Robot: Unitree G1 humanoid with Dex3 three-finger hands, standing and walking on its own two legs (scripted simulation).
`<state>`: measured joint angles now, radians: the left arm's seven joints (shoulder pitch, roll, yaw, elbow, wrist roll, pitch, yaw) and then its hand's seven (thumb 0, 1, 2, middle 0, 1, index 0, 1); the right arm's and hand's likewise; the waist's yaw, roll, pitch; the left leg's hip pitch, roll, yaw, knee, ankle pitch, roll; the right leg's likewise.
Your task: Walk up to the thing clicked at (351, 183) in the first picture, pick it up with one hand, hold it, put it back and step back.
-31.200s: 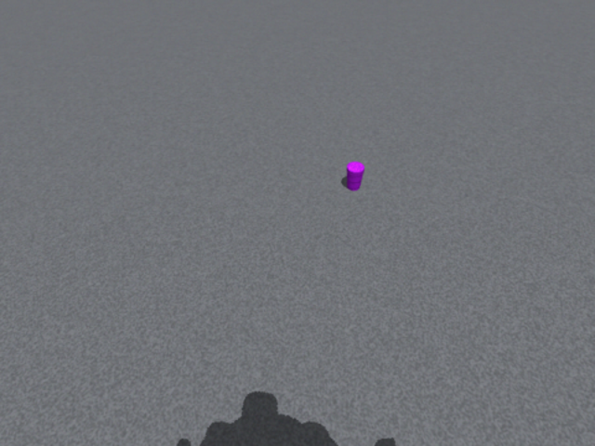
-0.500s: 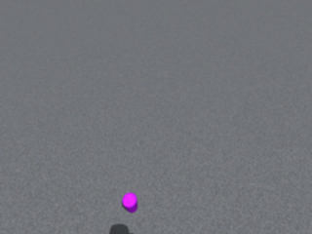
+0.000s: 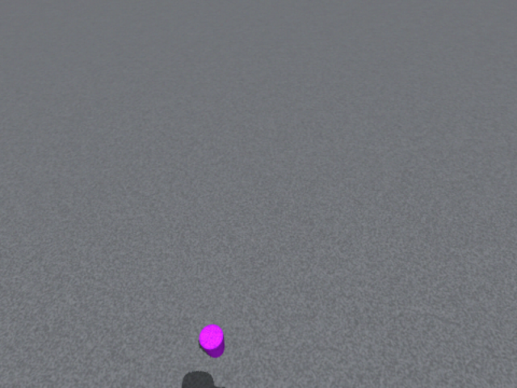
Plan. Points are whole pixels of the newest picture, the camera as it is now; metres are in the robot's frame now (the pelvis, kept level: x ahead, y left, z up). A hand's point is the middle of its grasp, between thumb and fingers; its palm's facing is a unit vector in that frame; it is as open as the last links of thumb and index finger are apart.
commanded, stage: stand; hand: left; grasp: from the side
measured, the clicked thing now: (213, 342) +0.43 +0.22 -0.72
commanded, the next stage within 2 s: step back in 0.40 s
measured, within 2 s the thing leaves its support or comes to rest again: neither
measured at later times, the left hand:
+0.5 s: hand out of the picture +0.08 +0.25 -0.16, palm faces +0.02 -0.93 -0.36, open 7.4 cm
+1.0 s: hand out of the picture +0.05 +0.31 -0.18, palm faces -0.07 -0.93 -0.36, open 7.4 cm
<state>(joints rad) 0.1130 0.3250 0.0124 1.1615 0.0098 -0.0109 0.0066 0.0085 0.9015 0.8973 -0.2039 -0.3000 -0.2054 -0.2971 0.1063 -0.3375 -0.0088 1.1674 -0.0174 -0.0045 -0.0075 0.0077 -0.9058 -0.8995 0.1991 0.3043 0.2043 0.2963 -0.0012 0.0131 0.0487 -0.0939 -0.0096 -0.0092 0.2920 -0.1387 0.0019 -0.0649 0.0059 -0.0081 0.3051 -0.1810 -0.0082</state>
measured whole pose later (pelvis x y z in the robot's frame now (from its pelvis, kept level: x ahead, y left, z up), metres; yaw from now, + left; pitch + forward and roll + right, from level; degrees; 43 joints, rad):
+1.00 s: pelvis -0.09 +0.06 -0.02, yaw -2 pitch -2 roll -1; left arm 0.09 0.39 0.06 0.88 0.01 0.07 0.02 0.01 0.90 0.90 -0.20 -0.30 -0.20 -0.30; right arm 0.13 -0.34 -0.04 0.89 -0.02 0.03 -0.02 0.01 -0.90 -0.90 0.20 0.30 0.21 0.30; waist -0.02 -0.03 0.21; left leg -0.28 -0.01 0.02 0.57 -0.26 0.06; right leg -0.37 0.09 0.14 1.02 -0.51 0.02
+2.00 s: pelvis -0.37 +0.02 -0.03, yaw -4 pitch -3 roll +1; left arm 0.22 0.36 0.07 0.84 0.03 0.06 -0.01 0.01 0.90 0.90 -0.21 -0.30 -0.21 -0.30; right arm 0.13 -0.42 -0.06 0.84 0.00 0.06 -0.03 0.01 -0.90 -0.90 0.20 0.30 0.21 0.30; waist 0.03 0.03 0.14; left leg -0.53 -0.08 -0.13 1.06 -0.45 -0.01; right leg -0.28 0.00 0.05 0.68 -0.36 -0.01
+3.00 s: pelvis -0.65 -0.01 -0.02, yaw +2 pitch -3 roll +1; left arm 0.25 0.41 0.07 0.97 0.02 0.02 -0.02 0.01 0.90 0.90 -0.20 -0.30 -0.21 -0.30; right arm 0.25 -0.35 -0.05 1.00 -0.05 0.00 0.02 0.01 -0.90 -0.90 0.20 0.30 0.21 0.30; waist 0.01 -0.02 0.05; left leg -0.21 -0.02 -0.03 0.55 -0.30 0.02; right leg -0.34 -0.02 0.00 0.81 -0.47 -0.02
